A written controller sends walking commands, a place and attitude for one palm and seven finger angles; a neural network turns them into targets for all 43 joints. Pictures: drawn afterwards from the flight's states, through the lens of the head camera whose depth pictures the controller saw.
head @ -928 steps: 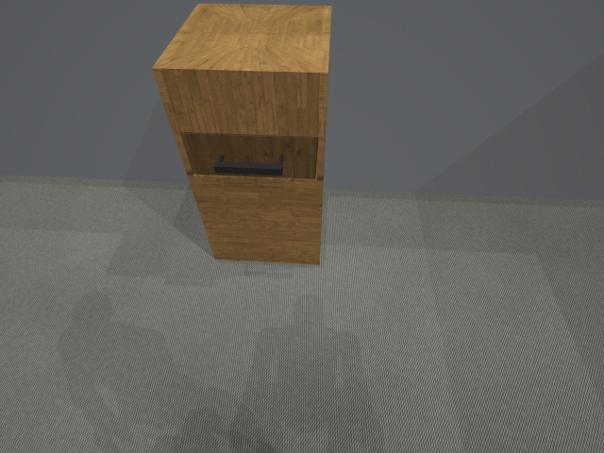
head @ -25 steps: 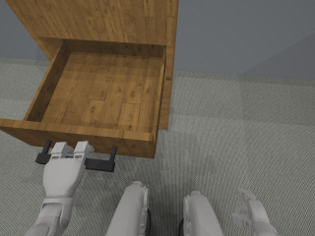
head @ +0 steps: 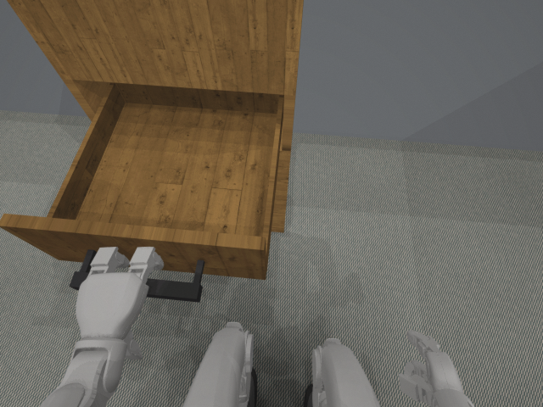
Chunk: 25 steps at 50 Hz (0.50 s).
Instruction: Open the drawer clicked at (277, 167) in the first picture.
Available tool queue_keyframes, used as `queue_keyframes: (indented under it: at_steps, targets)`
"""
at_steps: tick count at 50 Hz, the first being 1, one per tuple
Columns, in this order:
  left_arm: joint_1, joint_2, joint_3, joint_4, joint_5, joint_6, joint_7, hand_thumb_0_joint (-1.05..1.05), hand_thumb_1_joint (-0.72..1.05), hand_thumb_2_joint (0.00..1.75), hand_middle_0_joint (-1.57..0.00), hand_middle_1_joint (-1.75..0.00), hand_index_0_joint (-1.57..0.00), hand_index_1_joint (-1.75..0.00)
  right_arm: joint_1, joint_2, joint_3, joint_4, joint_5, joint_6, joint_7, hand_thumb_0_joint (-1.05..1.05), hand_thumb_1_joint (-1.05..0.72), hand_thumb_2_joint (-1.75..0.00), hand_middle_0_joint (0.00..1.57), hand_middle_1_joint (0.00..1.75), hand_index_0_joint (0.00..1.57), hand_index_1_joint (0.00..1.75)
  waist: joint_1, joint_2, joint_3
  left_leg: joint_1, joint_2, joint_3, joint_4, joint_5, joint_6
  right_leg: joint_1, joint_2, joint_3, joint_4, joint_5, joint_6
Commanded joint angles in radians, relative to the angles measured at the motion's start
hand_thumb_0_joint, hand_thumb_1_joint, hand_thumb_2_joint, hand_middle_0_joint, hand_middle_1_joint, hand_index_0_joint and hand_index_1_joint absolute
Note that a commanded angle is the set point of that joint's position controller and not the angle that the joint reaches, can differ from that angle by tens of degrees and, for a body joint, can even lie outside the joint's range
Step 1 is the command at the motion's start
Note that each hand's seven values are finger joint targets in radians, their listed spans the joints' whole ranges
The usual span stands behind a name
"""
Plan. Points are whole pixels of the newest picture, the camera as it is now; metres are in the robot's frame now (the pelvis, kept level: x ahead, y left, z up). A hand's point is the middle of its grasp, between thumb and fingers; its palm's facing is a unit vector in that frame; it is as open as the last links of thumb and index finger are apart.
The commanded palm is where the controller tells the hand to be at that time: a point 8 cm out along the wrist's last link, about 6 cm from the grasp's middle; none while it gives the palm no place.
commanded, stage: lift the hand off the handle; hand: left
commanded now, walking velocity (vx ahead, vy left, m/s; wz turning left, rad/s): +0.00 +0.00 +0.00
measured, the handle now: (141, 273) +0.30 +0.24 -0.07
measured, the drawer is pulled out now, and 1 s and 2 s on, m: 0.30 0.30 0.30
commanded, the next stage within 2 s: draw the hand back to the body in 1.90 s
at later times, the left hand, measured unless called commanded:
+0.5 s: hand (123, 299) +0.26 +0.24 -0.03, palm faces -0.07 -0.09 -0.99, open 13.4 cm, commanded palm +0.25 +0.23 +0.04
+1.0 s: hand (109, 289) +0.26 +0.24 +0.02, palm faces -0.02 -0.09 -1.00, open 13.5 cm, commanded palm +0.25 +0.23 +0.07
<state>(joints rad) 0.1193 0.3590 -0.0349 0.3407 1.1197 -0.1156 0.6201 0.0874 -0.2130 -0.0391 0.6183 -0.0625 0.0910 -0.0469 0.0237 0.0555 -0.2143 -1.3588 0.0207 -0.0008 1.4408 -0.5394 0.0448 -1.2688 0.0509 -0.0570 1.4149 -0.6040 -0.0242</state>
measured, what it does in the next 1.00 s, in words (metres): rises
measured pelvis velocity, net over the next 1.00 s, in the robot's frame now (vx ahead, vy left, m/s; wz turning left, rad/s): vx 0.03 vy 0.00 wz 0.01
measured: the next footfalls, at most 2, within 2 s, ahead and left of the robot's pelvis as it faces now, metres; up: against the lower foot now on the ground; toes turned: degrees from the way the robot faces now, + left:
none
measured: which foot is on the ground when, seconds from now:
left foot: down 0.00-1.00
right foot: down 0.00-1.00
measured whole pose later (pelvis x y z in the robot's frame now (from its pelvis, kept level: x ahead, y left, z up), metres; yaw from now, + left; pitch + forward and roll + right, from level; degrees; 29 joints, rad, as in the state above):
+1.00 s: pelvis +0.03 +0.00 +0.06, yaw +0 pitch +20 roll -3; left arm 0.26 0.34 -0.06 0.20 1.09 -0.06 0.58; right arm 0.14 -0.23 -0.04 0.56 -0.05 0.13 -0.01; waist 0.02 0.07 -0.20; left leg -1.04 0.01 0.02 1.19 -0.50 0.05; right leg -0.96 0.05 -0.03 1.16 -0.55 -0.02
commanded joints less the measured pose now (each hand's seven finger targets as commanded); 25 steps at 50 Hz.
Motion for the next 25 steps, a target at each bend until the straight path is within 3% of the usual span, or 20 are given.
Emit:
queue_keyframes:
  at_steps: [1,6,8,10,13,17,19,21,22,24,25]
  targets:
    - [-0.091,0.154,0.089,-0.211,-0.007,0.003,0.065,0.00,-0.50,0.30,-0.30,-1.20,-0.30,-1.20,-0.019,-0.133,-0.039,-0.126,-0.002,-0.029,-0.001,0.00,-0.90,-0.90,0.20,0.30,0.20,0.30,-0.011,0.032,-0.361,0.462,-0.013,-0.057,-0.215,0.157,-0.006,0.104,0.017,0.018,-0.248,0.142,-0.037]
    - [-0.123,0.144,0.069,-0.199,-0.008,0.030,0.058,0.00,-0.50,0.30,-0.30,-1.20,-0.30,-1.20,-0.011,-0.139,-0.043,-0.130,0.003,-0.027,0.001,0.00,-0.90,-0.90,0.20,0.30,0.20,0.30,-0.021,0.011,-0.340,0.494,-0.011,-0.061,-0.252,0.140,-0.006,0.122,0.016,0.013,-0.277,0.136,-0.035]
    - [-0.135,0.149,0.066,-0.237,-0.008,0.027,0.054,0.00,-0.50,0.30,-0.30,-1.20,-0.30,-1.20,-0.010,-0.139,-0.040,-0.136,0.001,-0.028,-0.002,0.00,-0.90,-0.90,0.20,0.30,0.20,0.30,-0.018,0.027,-0.377,0.523,-0.011,-0.061,-0.260,0.170,-0.006,0.136,0.013,0.010,-0.273,0.156,-0.034]
    - [-0.143,0.148,0.059,-0.250,-0.013,0.025,0.050,0.00,-0.50,0.30,-0.30,-1.20,-0.30,-1.20,-0.008,-0.139,-0.041,-0.136,0.002,-0.030,-0.003,0.00,-0.90,-0.90,0.20,0.30,0.20,0.30,-0.025,0.022,-0.369,0.536,-0.011,-0.059,-0.269,0.162,-0.006,0.146,0.012,0.012,-0.290,0.155,-0.031]
    - [-0.094,0.145,0.063,-0.257,-0.007,0.025,0.049,0.00,-0.50,0.30,-0.30,-1.20,-0.30,-1.20,-0.010,-0.135,-0.038,-0.141,0.000,-0.028,-0.003,0.00,-0.90,-0.90,0.20,0.30,0.20,0.30,-0.015,0.042,-0.370,0.561,-0.011,-0.057,-0.279,0.203,-0.008,0.161,0.014,0.010,-0.293,0.179,-0.035]
    - [-0.106,0.134,0.051,-0.242,-0.006,0.038,0.048,0.00,-0.50,0.30,-0.30,-1.20,-0.30,-1.20,-0.007,-0.139,-0.037,-0.145,0.000,-0.026,0.003,0.00,-0.90,-0.90,0.20,0.30,0.20,0.30,-0.030,0.025,-0.318,0.567,-0.006,-0.065,-0.300,0.192,-0.008,0.164,0.015,0.005,-0.316,0.175,-0.037]
    - [-0.126,0.129,0.044,-0.240,-0.008,0.040,0.044,0.00,-0.50,0.30,-0.30,-1.20,-0.30,-1.20,-0.005,-0.137,-0.039,-0.144,0.002,-0.026,0.002,0.00,-0.90,-0.90,0.20,0.30,0.20,0.30,-0.032,0.022,-0.323,0.568,-0.009,-0.055,-0.301,0.186,-0.005,0.184,0.014,0.010,-0.330,0.179,-0.034]
    - [-0.115,0.139,0.054,-0.250,-0.010,0.038,0.041,0.00,-0.50,0.30,-0.30,-1.20,-0.30,-1.20,-0.001,-0.137,-0.039,-0.150,0.003,-0.026,0.001,0.00,-0.90,-0.90,0.20,0.30,0.20,0.30,-0.027,0.019,-0.330,0.586,-0.012,-0.053,-0.310,0.199,-0.005,0.204,0.016,0.012,-0.337,0.190,-0.035]
    - [-0.115,0.154,0.065,-0.277,-0.013,0.036,0.038,0.00,-0.50,0.30,-0.30,-1.20,-0.30,-1.20,-0.002,-0.139,-0.038,-0.153,0.001,-0.028,-0.002,0.00,-0.90,-0.90,0.20,0.30,0.20,0.30,-0.018,0.048,-0.348,0.606,-0.009,-0.053,-0.316,0.228,-0.007,0.215,0.016,0.015,-0.336,0.207,-0.038]
    - [-0.089,0.128,0.043,-0.300,-0.020,0.032,0.036,0.00,-0.50,0.30,-0.30,-1.20,-0.30,-1.20,-0.003,-0.134,-0.038,-0.159,0.003,-0.028,0.001,0.00,-0.90,-0.90,0.20,0.30,0.20,0.30,-0.024,0.052,-0.344,0.632,-0.011,-0.051,-0.323,0.246,-0.007,0.225,0.016,0.013,-0.348,0.224,-0.037]
    - [-0.067,0.142,0.061,-0.303,-0.020,0.029,0.037,0.00,-0.50,0.30,-0.30,-1.20,-0.30,-1.20,0.000,-0.134,-0.038,-0.161,0.001,-0.027,0.002,0.00,-0.90,-0.90,0.20,0.30,0.20,0.30,-0.017,0.037,-0.354,0.630,-0.011,-0.047,-0.323,0.254,-0.007,0.235,0.015,0.014,-0.348,0.229,-0.035]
